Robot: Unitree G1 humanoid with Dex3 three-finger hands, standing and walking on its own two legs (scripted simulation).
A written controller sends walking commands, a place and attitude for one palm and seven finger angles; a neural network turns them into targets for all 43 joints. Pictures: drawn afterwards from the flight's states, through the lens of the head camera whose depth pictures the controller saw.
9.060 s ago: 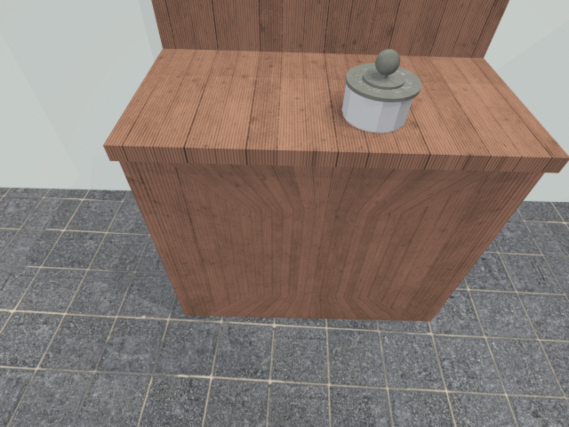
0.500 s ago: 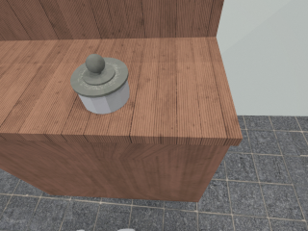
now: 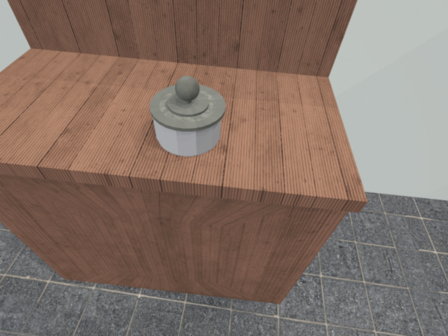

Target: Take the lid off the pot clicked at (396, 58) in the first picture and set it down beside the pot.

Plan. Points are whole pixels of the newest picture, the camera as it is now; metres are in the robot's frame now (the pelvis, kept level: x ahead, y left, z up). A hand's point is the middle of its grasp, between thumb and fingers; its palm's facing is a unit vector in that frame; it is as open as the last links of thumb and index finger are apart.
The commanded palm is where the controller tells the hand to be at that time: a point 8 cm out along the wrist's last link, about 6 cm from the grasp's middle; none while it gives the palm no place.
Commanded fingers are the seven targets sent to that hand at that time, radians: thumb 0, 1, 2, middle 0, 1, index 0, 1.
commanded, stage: come to a stop and stand still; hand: left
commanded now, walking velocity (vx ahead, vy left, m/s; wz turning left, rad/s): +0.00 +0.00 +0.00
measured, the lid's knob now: (187, 88) +0.53 +0.13 +0.17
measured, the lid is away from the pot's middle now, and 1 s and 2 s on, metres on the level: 0.00 0.00 0.00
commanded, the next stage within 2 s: look again from close up in 0.28 s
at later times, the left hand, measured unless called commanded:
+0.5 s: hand out of the picture +0.01 +0.19 -0.18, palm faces -0.01 -0.98 -0.21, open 7.4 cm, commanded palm none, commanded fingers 0.00 0.90 0.90 -0.20 -0.30 -0.20 -0.30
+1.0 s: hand out of the picture +0.02 +0.18 -0.17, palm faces -0.01 -0.98 -0.22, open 7.4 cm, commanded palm none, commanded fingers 0.00 0.90 0.90 -0.20 -0.30 -0.20 -0.30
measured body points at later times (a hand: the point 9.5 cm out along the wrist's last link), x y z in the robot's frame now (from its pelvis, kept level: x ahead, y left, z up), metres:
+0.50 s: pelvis -0.01 +0.02 +0.00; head +0.00 +0.01 +0.45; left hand +0.01 +0.24 -0.16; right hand +0.00 -0.21 -0.16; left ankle -0.03 +0.12 -0.74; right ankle +0.00 -0.12 -0.74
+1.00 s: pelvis +0.00 +0.00 +0.00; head +0.01 -0.01 +0.45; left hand +0.02 +0.23 -0.15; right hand +0.00 -0.22 -0.17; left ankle -0.03 +0.12 -0.74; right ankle +0.00 -0.12 -0.74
